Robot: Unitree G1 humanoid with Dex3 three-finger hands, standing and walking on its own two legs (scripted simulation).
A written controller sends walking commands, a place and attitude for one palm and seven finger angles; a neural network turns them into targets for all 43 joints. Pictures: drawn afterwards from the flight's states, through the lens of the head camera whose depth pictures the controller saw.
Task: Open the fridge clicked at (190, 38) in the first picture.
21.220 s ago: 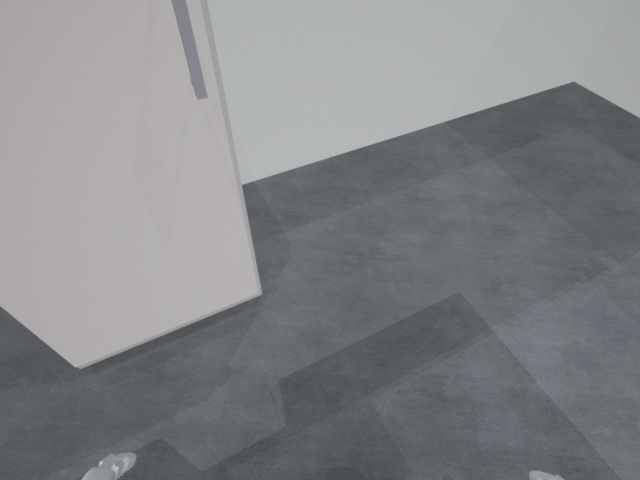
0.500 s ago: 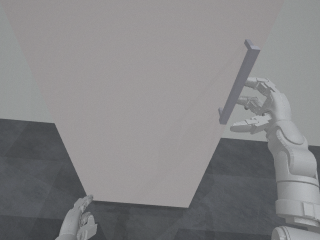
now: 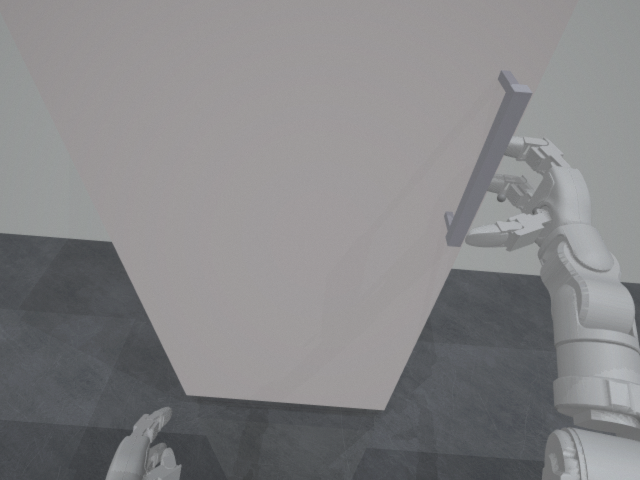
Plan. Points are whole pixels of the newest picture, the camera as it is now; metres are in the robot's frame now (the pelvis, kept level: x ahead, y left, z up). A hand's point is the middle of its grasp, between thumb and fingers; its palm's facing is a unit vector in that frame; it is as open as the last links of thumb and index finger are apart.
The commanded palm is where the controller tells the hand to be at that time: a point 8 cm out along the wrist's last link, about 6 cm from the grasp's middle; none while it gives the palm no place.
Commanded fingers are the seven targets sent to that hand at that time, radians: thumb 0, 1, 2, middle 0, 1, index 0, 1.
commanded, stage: feel for the door with the fingertips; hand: right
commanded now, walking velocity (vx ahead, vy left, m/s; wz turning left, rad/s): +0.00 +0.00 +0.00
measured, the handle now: (477, 168) +0.45 -0.15 +0.20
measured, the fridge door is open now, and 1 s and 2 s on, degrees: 0 0 0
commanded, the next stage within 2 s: slide the fingers in behind the handle in 0.06 s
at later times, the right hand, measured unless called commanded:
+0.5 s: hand (515, 204) +0.39 -0.18 +0.20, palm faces +0.03 +1.00 +0.00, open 14.0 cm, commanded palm +0.36 -0.22 +0.20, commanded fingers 0.00 0.50 -0.30 0.30 1.20 0.30 1.20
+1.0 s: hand (489, 196) +0.39 -0.15 +0.20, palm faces +0.01 +1.00 +0.01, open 14.0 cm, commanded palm +0.36 -0.20 +0.20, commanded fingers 0.00 0.50 -0.30 0.30 1.20 0.30 1.20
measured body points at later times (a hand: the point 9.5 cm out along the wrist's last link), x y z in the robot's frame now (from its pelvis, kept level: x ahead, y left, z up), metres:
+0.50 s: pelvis +0.00 +0.00 +0.00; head -0.02 +0.01 +0.45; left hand +0.15 +0.25 -0.09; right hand +0.38 -0.23 +0.20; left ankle -0.01 +0.12 -0.74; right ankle -0.01 -0.12 -0.74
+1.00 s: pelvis +0.00 +0.00 +0.00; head -0.02 +0.01 +0.45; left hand +0.15 +0.24 -0.10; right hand +0.39 -0.20 +0.20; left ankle -0.01 +0.12 -0.74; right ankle -0.01 -0.12 -0.74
